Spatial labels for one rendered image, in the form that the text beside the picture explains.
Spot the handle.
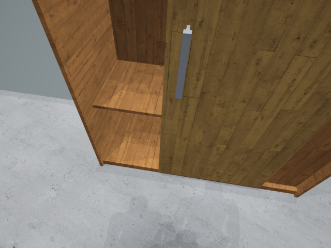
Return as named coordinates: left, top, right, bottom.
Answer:
left=175, top=25, right=192, bottom=99

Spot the wardrobe door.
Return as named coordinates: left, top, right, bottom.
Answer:
left=266, top=120, right=331, bottom=187
left=158, top=0, right=331, bottom=188

